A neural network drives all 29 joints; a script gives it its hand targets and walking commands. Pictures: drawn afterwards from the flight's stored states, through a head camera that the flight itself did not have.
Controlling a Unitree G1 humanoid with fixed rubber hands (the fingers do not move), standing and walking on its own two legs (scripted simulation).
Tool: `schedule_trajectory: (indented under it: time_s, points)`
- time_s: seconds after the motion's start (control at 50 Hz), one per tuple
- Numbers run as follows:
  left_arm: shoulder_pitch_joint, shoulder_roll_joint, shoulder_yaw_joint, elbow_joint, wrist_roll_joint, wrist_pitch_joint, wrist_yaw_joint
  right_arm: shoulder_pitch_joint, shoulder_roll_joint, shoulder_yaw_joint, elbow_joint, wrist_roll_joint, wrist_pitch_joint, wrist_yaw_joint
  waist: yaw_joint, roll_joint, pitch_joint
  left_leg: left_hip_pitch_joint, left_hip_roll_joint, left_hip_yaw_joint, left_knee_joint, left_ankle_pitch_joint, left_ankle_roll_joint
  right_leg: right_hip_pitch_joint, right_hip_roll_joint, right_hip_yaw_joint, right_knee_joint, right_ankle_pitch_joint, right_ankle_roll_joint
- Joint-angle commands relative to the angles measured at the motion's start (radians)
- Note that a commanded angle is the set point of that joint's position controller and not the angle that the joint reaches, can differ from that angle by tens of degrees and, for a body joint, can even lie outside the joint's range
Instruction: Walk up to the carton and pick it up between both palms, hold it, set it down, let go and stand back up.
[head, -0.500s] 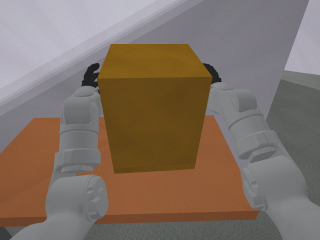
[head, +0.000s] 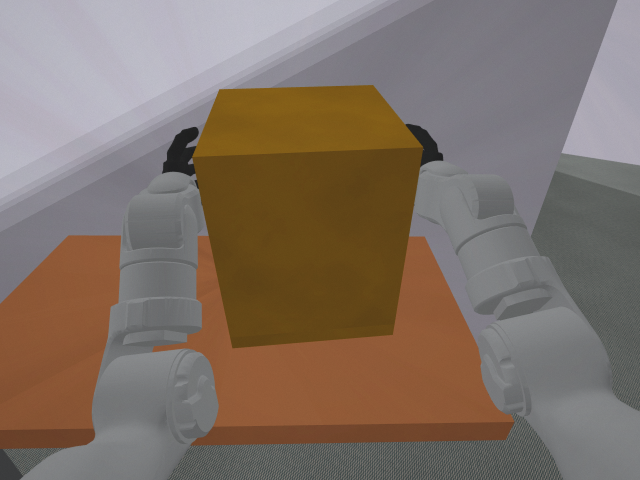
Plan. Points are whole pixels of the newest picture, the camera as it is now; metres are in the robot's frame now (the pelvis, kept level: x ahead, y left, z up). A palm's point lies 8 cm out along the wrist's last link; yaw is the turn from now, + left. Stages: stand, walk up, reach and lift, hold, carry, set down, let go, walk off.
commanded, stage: hold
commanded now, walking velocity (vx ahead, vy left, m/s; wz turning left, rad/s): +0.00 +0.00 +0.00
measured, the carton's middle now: (305, 211) +0.38 +0.01 +0.24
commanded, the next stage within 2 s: set down in 1.78 s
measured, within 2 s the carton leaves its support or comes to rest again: neither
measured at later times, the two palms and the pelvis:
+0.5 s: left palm (189, 186) +0.38 +0.15 +0.28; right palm (426, 185) +0.38 -0.14 +0.28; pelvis +0.01 -0.01 +0.00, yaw +1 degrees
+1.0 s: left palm (180, 184) +0.37 +0.15 +0.29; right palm (426, 180) +0.36 -0.14 +0.29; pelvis -0.01 +0.00 +0.00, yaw +0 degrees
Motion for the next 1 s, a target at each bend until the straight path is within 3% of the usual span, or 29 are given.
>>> schedule_trajectory:
  time_s: [0.0,0.02,0.04,0.1,0.14,0.18,0.2,0.22,0.28,0.3,0.32,0.38,0.4,0.44,0.46,0.5,0.52,0.54,0.6,0.68,0.7,0.72,0.78,0.8,0.84,0.88,0.92,0.94,0.98]
  points:
    - [-0.962,-0.652,-0.446,-0.11,-0.216,-0.086,-0.164,-0.93,0.676,0.147,-0.355,0.141,-0.082,0.159,-0.006,0.06,-0.333,-0.003,-0.089,0.031,-0.087,0.117,-0.031,0.094,0.08,0.02,-0.027,0.037,0.015]
    - [-1.007,-0.645,-0.447,-0.101,-0.215,-0.091,-0.165,-0.92,0.667,0.114,-0.274,0.127,-0.074,0.166,-0.023,0.077,-0.307,-0.023,-0.079,0.027,-0.108,0.051,-0.029,0.086,0.075,0.021,-0.027,-0.015,0.015]
    - [-1.022,-0.642,-0.422,-0.047,-0.203,-0.096,-0.163,-0.956,0.685,0.117,-0.268,0.117,-0.077,0.175,0.005,0.07,-0.285,-0.046,-0.081,0.038,-0.12,-0.004,-0.015,0.064,0.071,0.019,-0.034,-0.062,0.016]
    - [-1.011,-0.644,-0.425,-0.072,-0.213,-0.105,-0.151,-0.943,0.659,0.109,-0.259,0.127,-0.085,0.182,-0.007,0.097,-0.361,0.004,-0.079,0.019,-0.1,0.108,-0.029,0.088,0.077,0.012,-0.022,0.019,0.005]
    - [-1.01,-0.631,-0.406,-0.079,-0.217,-0.111,-0.158,-0.96,0.683,0.12,-0.292,0.136,-0.092,0.174,-0.005,0.057,-0.406,0.028,-0.089,0.031,-0.078,0.164,-0.027,0.12,0.079,0.007,-0.018,0.088,0.018]
    - [-0.966,-0.62,-0.359,-0.03,-0.192,-0.11,-0.156,-0.952,0.69,0.138,-0.274,0.145,-0.086,0.173,0.026,0.066,-0.396,0.037,-0.093,0.034,-0.079,0.165,-0.027,0.116,0.078,0.015,-0.025,0.084,0.023]
    - [-0.991,-0.63,-0.389,-0.061,-0.216,-0.114,-0.156,-0.947,0.693,0.138,-0.272,0.143,-0.086,0.173,0.003,0.043,-0.418,0.035,-0.088,0.036,-0.075,0.172,-0.028,0.119,0.082,0.01,-0.018,0.088,0.022]
    - [-0.984,-0.619,-0.369,-0.042,-0.199,-0.114,-0.149,-0.927,0.682,0.13,-0.242,0.144,-0.085,0.175,0.029,0.069,-0.39,0.015,-0.085,0.031,-0.073,0.162,-0.026,0.101,0.081,0.019,-0.015,0.074,0.015]
    - [-0.935,-0.657,-0.417,-0.077,-0.233,-0.118,-0.151,-0.956,0.699,0.177,-0.413,0.153,-0.104,0.156,0.007,0.025,-0.498,0.062,-0.098,0.035,-0.041,0.299,-0.033,0.176,0.085,0.005,-0.008,0.212,0.027]
    - [-0.946,-0.634,-0.406,-0.113,-0.236,-0.116,-0.149,-0.932,0.716,0.193,-0.405,0.166,-0.095,0.149,0.009,0.028,-0.533,0.107,-0.094,0.033,-0.029,0.355,-0.039,0.184,0.091,0.005,0.002,0.268,0.031]
    - [-0.939,-0.638,-0.426,-0.108,-0.243,-0.109,-0.155,-0.901,0.703,0.172,-0.39,0.167,-0.085,0.144,-0.023,0.031,-0.491,0.097,-0.099,0.029,-0.024,0.334,-0.049,0.173,0.091,0.013,-0.003,0.268,0.032]
    - [-0.947,-0.619,-0.45,-0.18,-0.245,-0.105,-0.163,-0.884,0.703,0.196,-0.432,0.183,-0.082,0.132,-0.013,0.043,-0.469,0.097,-0.094,0.025,-0.018,0.346,-0.045,0.17,0.085,0.015,0.005,0.271,0.03]
    - [-0.953,-0.626,-0.448,-0.154,-0.232,-0.101,-0.17,-0.886,0.703,0.197,-0.406,0.189,-0.07,0.127,-0.028,0.039,-0.416,0.086,-0.102,0.032,-0.031,0.304,-0.043,0.16,0.08,0.014,-0.009,0.262,0.038]
    - [-0.887,-0.604,-0.405,-0.097,-0.2,-0.086,-0.172,-0.86,0.684,0.186,-0.376,0.178,-0.063,0.124,-0.015,0.037,-0.344,0.056,-0.1,0.03,-0.045,0.272,-0.032,0.136,0.079,0.019,-0.026,0.219,0.034]
    - [-0.89,-0.622,-0.456,-0.134,-0.22,-0.092,-0.174,-0.919,0.707,0.214,-0.48,0.195,-0.087,0.125,0.0,0.049,-0.416,0.084,-0.101,0.04,-0.036,0.309,-0.035,0.138,0.081,0.025,-0.011,0.26,0.031]
    - [-0.92,-0.616,-0.441,-0.152,-0.23,-0.094,-0.17,-0.936,0.732,0.249,-0.512,0.199,-0.078,0.12,-0.003,0.015,-0.449,0.076,-0.114,0.026,-0.022,0.337,-0.031,0.191,0.078,0.024,-0.01,0.341,0.04]
    - [-0.914,-0.608,-0.445,-0.201,-0.219,-0.094,-0.168,-0.91,0.742,0.25,-0.5,0.208,-0.071,0.117,0.002,0.059,-0.486,0.114,-0.113,0.026,-0.025,0.358,-0.035,0.198,0.08,0.031,-0.001,0.368,0.038]
    - [-0.865,-0.616,-0.45,-0.208,-0.236,-0.086,-0.171,-0.887,0.737,0.255,-0.559,0.219,-0.071,0.113,-0.002,0.015,-0.494,0.094,-0.118,0.025,-0.007,0.409,-0.037,0.238,0.081,0.033,0.017,0.45,0.04]
    - [-0.861,-0.617,-0.451,-0.248,-0.214,-0.075,-0.177,-0.872,0.74,0.266,-0.574,0.233,-0.061,0.104,-0.003,0.025,-0.486,0.114,-0.113,0.03,-0.006,0.424,-0.048,0.242,0.091,0.027,0.018,0.456,0.046]
    - [-0.83,-0.589,-0.422,-0.19,-0.184,-0.053,-0.189,-0.799,0.679,0.211,-0.446,0.188,-0.038,0.108,-0.022,0.042,-0.341,0.083,-0.106,0.037,-0.046,0.309,-0.044,0.18,0.08,0.031,-0.017,0.282,0.037]
    - [-0.866,-0.603,-0.458,-0.229,-0.199,-0.061,-0.19,-0.833,0.7,0.218,-0.48,0.195,-0.053,0.116,-0.02,0.043,-0.373,0.088,-0.102,0.039,-0.049,0.312,-0.046,0.174,0.084,0.023,-0.012,0.273,0.034]
    - [-0.846,-0.598,-0.44,-0.156,-0.184,-0.055,-0.194,-0.809,0.678,0.192,-0.427,0.168,-0.044,0.117,-0.03,0.03,-0.31,0.076,-0.099,0.042,-0.067,0.252,-0.038,0.14,0.076,0.025,-0.034,0.204,0.032]
    - [-0.889,-0.615,-0.464,-0.214,-0.202,-0.072,-0.187,-0.894,0.718,0.226,-0.504,0.191,-0.062,0.12,-0.004,0.029,-0.402,0.096,-0.1,0.042,-0.055,0.306,-0.038,0.163,0.079,0.018,-0.016,0.255,0.034]
    - [-0.942,-0.637,-0.493,-0.286,-0.226,-0.076,-0.179,-0.902,0.713,0.232,-0.521,0.199,-0.066,0.125,-0.014,0.067,-0.448,0.116,-0.101,0.031,-0.038,0.345,-0.05,0.161,0.085,0.013,-0.002,0.267,0.028]
    - [-0.981,-0.656,-0.504,-0.247,-0.227,-0.078,-0.17,-0.905,0.684,0.196,-0.464,0.172,-0.069,0.135,-0.023,0.091,-0.405,0.09,-0.094,0.027,-0.054,0.274,-0.057,0.117,0.087,0.012,-0.008,0.162,0.018]
    - [-0.982,-0.621,-0.452,-0.179,-0.21,-0.082,-0.164,-0.908,0.705,0.179,-0.416,0.15,-0.062,0.154,-0.005,0.033,-0.368,0.038,-0.091,0.03,-0.081,0.145,-0.029,0.111,0.081,0.014,-0.03,0.067,0.021]
    - [-0.974,-0.635,-0.431,-0.134,-0.205,-0.086,-0.158,-0.937,0.688,0.16,-0.383,0.144,-0.07,0.166,0.01,0.045,-0.378,0.007,-0.083,0.029,-0.095,0.08,-0.018,0.091,0.073,0.019,-0.03,0.006,0.012]
    - [-0.964,-0.622,-0.394,-0.042,-0.182,-0.081,-0.16,-0.902,0.655,0.109,-0.269,0.106,-0.059,0.172,-0.008,0.055,-0.277,-0.019,-0.085,0.035,-0.125,0.007,-0.015,0.042,0.07,0.009,-0.038,-0.055,0.017]
    - [-0.996,-0.618,-0.403,-0.059,-0.193,-0.097,-0.162,-0.918,0.651,0.095,-0.238,0.109,-0.07,0.183,-0.011,0.091,-0.333,-0.022,-0.073,0.033,-0.132,0.014,-0.017,0.094,0.072,0.014,-0.024,-0.03,0.007]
